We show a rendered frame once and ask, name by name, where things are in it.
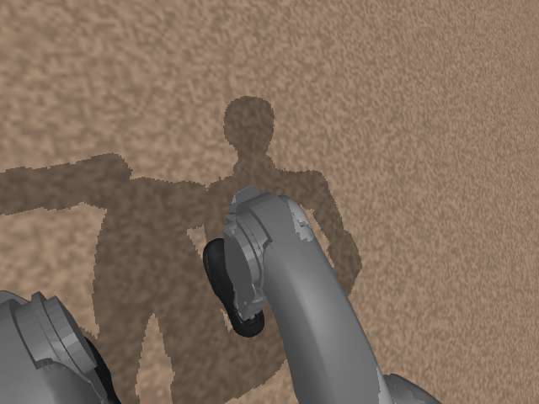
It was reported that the left robot foot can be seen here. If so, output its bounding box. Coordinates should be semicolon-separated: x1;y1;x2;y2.
85;337;121;404

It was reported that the right robot foot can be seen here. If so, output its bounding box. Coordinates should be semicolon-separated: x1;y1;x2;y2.
203;238;264;338

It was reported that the right robot hand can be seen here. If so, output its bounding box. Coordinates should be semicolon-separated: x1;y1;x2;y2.
383;374;442;404

